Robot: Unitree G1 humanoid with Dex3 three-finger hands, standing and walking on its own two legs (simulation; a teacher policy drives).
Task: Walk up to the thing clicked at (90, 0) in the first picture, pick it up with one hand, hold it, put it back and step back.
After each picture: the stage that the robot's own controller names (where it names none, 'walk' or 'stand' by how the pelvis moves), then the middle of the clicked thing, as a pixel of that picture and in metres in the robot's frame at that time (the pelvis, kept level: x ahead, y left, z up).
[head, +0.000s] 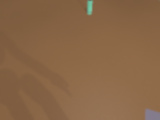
stand; (89, 5) +2.21 -0.15 -0.65
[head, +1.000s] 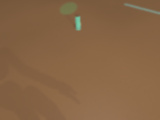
walk; (77, 21) +2.09 +0.18 -0.65
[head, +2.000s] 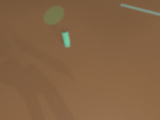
walk; (66, 37) +1.48 +0.30 -0.65
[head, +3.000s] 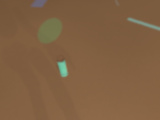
walk; (62, 66) +0.99 +0.26 -0.65
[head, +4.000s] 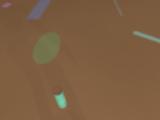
walk; (60, 97) +0.65 +0.27 -0.65
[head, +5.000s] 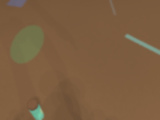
walk; (36, 110) +0.46 +0.30 -0.62
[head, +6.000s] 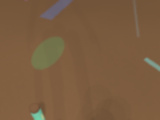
stand; (37, 114) +0.51 +0.36 -0.64
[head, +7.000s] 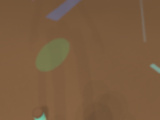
stand; (40, 119) +0.48 +0.32 -0.65
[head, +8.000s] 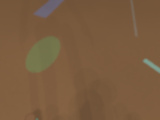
stand; out of the picture +0.41 +0.34 -0.64
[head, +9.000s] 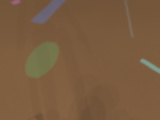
stand; out of the picture +0.42 +0.35 -0.66
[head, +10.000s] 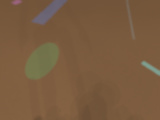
stand; out of the picture +0.40 +0.35 -0.66
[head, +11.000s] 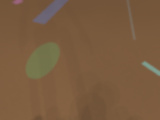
stand; out of the picture +0.40 +0.34 -0.66
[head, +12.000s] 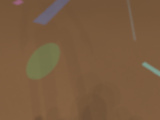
stand; out of the picture +0.40 +0.34 -0.66
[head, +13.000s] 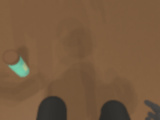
go down; (17, 64) +0.46 +0.35 -0.39
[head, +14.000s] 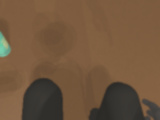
go down; out of the picture +0.47 +0.38 -0.26
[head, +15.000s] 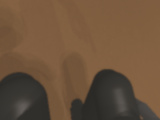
close in; out of the picture +0.45 +0.42 -0.19
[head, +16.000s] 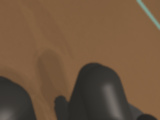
close; out of the picture +0.43 +0.44 -0.15
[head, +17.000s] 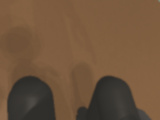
lift; out of the picture +0.36 +0.36 -0.07
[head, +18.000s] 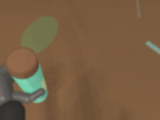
lift; (31, 80) +0.33 +0.17 +0.06
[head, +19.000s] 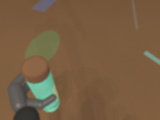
hold; (44, 88) +0.32 +0.14 +0.04
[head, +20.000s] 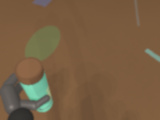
hold; (37, 89) +0.32 +0.16 +0.02
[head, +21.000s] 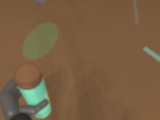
crouch; (36, 94) +0.31 +0.17 +0.00
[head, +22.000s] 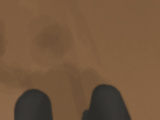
crouch; out of the picture +0.44 +0.33 -0.05
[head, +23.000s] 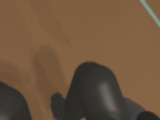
lower; out of the picture +0.41 +0.39 -0.17
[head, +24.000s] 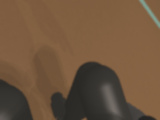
lower; out of the picture +0.41 +0.41 -0.16
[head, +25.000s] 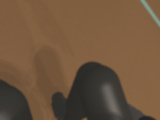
lower; out of the picture +0.41 +0.41 -0.16
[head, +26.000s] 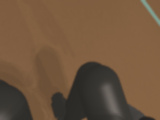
lower; out of the picture +0.41 +0.41 -0.16
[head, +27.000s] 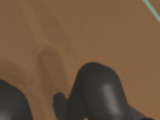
loosen; out of the picture +0.42 +0.40 -0.16
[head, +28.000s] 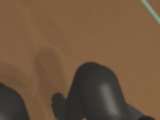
withdraw; out of the picture +0.42 +0.39 -0.17
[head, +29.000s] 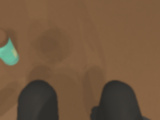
walk; (4, 49) +0.46 +0.33 -0.25
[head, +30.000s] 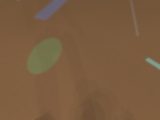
stand; out of the picture +0.41 +0.27 -0.59
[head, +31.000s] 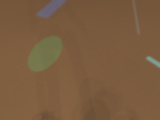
stand; out of the picture +0.42 +0.29 -0.60
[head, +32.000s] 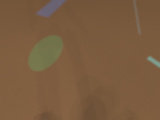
stand; out of the picture +0.41 +0.28 -0.60
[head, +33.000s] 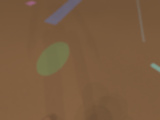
stand; out of the picture +0.44 +0.26 -0.66
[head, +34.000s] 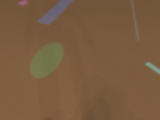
stand; out of the picture +0.40 +0.29 -0.66
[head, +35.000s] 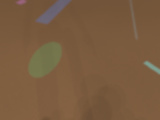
walk; out of the picture +0.40 +0.30 -0.66
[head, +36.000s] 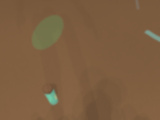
walk; (50, 95) +0.55 +0.29 -0.64
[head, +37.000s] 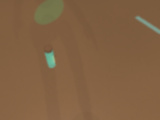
walk; (50, 57) +0.92 +0.26 -0.63
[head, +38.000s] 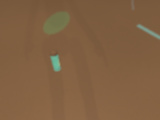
stand; (55, 60) +1.04 +0.29 -0.63
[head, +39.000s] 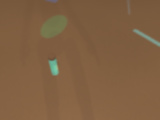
stand; (53, 64) +1.02 +0.29 -0.66
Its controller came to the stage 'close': yes
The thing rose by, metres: 0.70
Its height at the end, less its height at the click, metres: +0.00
